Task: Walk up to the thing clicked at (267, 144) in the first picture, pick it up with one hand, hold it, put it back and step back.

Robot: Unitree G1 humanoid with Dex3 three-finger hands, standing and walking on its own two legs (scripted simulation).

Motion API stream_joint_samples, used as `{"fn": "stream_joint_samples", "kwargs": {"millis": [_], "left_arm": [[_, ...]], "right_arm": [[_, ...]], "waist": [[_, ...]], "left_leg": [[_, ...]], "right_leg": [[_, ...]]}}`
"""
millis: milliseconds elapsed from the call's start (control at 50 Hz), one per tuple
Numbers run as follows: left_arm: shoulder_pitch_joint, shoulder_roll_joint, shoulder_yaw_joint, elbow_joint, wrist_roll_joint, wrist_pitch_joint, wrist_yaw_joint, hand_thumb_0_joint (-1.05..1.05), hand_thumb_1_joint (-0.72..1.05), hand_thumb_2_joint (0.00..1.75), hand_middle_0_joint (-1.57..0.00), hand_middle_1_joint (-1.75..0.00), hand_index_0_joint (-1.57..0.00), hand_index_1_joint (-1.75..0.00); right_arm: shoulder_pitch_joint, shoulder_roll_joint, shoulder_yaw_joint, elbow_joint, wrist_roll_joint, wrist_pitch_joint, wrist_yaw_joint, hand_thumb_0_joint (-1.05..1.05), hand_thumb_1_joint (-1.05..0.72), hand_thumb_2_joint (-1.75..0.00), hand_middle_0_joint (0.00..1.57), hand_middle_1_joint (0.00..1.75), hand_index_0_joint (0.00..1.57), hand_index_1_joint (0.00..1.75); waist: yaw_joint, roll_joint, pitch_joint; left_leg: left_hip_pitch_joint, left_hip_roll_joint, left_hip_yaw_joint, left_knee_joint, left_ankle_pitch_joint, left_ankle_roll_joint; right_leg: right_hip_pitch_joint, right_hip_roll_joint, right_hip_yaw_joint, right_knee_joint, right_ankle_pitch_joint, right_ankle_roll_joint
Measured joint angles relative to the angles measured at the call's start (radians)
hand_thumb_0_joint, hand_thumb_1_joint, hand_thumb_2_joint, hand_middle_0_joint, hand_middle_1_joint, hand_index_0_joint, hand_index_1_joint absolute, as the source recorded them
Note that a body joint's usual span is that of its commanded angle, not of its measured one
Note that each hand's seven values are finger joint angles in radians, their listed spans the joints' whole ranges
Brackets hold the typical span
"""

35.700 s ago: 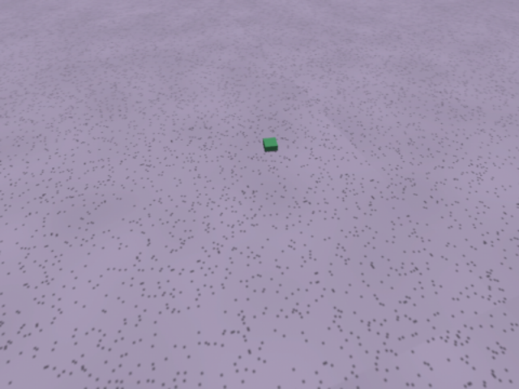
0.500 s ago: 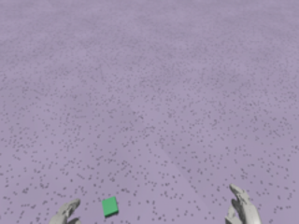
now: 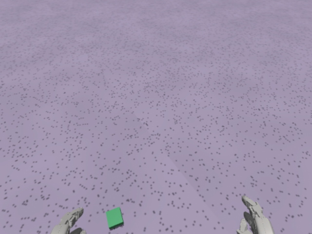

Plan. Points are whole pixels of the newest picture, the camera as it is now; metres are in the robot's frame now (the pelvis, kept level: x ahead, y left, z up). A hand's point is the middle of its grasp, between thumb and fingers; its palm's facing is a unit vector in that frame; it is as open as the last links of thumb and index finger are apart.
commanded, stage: home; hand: left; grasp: from above
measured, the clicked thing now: (114, 217) +0.40 +0.24 -0.70
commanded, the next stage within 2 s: stand in 1.06 s
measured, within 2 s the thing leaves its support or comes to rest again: neither
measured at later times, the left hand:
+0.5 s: hand out of the picture +0.16 +0.18 -0.05, palm faces +0.04 -0.98 -0.20, open 7.7 cm
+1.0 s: hand out of the picture +0.16 +0.18 -0.05, palm faces +0.04 -0.98 -0.20, open 7.4 cm
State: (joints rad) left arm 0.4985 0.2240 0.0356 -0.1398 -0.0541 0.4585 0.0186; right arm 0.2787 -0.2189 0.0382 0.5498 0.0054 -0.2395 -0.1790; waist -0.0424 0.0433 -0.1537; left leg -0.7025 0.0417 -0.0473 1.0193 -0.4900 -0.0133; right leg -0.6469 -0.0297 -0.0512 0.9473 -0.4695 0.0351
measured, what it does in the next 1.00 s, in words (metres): stands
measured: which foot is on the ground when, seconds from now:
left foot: down 0.00-1.00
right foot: down 0.00-1.00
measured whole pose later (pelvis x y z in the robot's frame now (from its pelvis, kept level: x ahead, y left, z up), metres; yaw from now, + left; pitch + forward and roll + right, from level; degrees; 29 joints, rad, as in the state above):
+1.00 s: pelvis +0.00 +0.00 +0.00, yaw +0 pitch +10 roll -3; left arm 0.50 0.23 0.03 -0.14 -0.05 0.46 0.02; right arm 0.28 -0.22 0.03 0.55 0.01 -0.24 -0.18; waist -0.04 0.04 -0.16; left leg -0.71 0.04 -0.05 1.02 -0.49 -0.02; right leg -0.66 -0.03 -0.05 0.96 -0.47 0.03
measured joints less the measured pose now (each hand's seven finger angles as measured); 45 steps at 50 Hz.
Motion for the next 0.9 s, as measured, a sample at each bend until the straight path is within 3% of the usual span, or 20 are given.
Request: {"fn": "stream_joint_samples", "kwargs": {"millis": [900], "left_arm": [[0.004, 0.002, -0.002, -0.004, -0.001, 0.002, -0.001, 0.02, 0.90, 0.90, -0.20, -0.30, -0.20, -0.30]], "right_arm": [[0.002, -0.001, -0.003, -0.003, 0.002, -0.004, -0.001, 0.01, -0.90, -0.90, 0.20, 0.30, 0.20, 0.30]], "waist": [[0.001, 0.001, -0.001]], "left_leg": [[-0.007, 0.001, -0.002, 0.005, 0.000, -0.004]], "right_leg": [[-0.009, 0.002, -0.001, 0.010, -0.003, -0.003]]}}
